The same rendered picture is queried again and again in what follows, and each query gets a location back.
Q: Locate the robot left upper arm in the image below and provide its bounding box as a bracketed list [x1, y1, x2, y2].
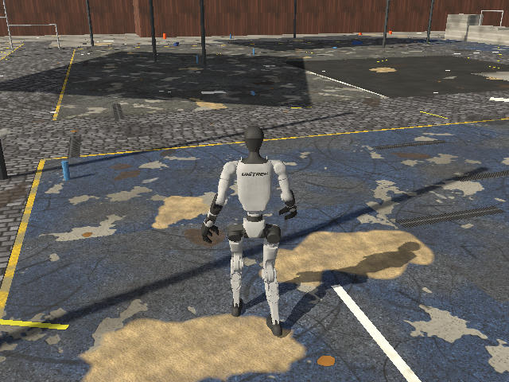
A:
[216, 161, 238, 206]

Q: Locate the humanoid robot head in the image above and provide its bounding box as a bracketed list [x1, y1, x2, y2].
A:
[241, 126, 268, 164]

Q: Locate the robot right hand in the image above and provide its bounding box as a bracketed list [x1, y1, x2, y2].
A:
[279, 207, 297, 220]

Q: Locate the right robot thigh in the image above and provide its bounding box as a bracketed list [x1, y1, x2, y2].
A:
[262, 224, 281, 283]

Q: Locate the robot left hand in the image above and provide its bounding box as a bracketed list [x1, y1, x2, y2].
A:
[201, 223, 219, 244]

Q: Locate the robot right upper arm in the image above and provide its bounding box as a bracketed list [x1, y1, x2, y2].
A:
[271, 160, 293, 202]

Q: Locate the robot left forearm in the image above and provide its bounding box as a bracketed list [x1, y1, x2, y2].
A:
[204, 193, 223, 227]

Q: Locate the robot right forearm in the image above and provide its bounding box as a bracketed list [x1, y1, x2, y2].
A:
[285, 190, 297, 212]

